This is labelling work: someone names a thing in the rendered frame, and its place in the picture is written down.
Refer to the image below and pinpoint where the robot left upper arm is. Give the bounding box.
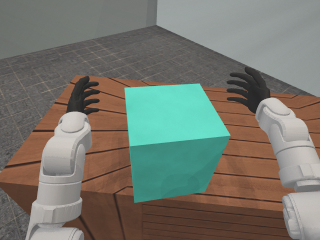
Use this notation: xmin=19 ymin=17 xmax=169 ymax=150
xmin=30 ymin=227 xmax=84 ymax=240

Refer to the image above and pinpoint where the carton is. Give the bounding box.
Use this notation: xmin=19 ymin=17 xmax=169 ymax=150
xmin=124 ymin=83 xmax=231 ymax=203

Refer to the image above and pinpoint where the pedestal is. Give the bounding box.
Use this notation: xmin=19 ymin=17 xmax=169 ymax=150
xmin=0 ymin=75 xmax=320 ymax=240

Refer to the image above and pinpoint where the right robot hand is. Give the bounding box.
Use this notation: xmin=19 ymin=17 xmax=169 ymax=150
xmin=226 ymin=67 xmax=271 ymax=114

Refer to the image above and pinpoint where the robot right upper arm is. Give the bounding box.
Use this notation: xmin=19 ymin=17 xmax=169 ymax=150
xmin=282 ymin=191 xmax=320 ymax=240

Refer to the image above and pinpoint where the robot left forearm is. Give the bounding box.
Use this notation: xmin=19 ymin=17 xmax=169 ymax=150
xmin=25 ymin=111 xmax=92 ymax=240

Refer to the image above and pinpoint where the robot right forearm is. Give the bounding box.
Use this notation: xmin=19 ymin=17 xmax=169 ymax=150
xmin=255 ymin=97 xmax=320 ymax=192

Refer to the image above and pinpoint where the left robot hand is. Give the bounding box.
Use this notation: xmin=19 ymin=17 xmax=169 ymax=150
xmin=66 ymin=76 xmax=100 ymax=115

